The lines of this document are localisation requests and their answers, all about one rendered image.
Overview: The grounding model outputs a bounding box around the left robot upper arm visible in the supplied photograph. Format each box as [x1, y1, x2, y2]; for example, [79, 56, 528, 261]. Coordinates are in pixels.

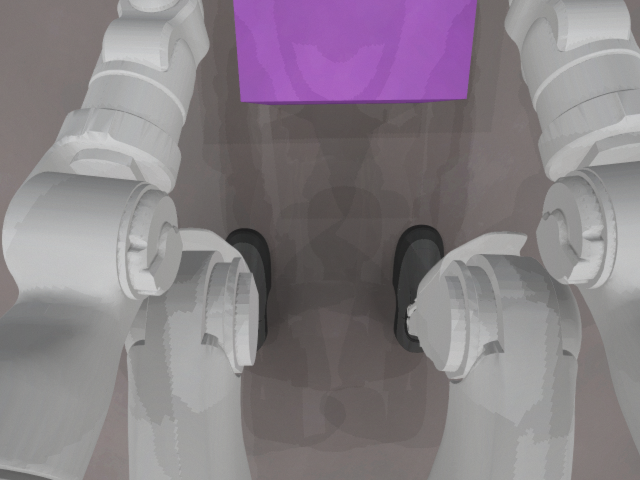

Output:
[0, 171, 183, 480]

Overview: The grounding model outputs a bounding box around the robot left shin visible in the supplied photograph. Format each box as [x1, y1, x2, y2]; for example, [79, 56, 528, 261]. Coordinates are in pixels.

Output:
[125, 228, 251, 354]

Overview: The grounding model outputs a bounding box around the right robot forearm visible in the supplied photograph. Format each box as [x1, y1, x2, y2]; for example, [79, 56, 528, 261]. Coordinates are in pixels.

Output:
[504, 0, 640, 182]

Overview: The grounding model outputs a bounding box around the left robot forearm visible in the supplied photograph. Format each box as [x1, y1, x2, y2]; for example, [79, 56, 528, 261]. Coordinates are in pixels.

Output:
[2, 0, 210, 275]

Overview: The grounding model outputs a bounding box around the robot left foot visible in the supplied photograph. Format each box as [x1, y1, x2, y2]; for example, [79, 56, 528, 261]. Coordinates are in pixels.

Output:
[226, 228, 271, 352]

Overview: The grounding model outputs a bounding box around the right robot upper arm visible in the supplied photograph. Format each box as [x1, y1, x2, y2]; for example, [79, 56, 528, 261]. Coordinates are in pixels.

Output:
[536, 161, 640, 455]

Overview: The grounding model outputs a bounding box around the carton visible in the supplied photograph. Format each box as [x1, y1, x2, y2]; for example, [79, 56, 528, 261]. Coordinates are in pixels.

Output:
[233, 0, 477, 105]

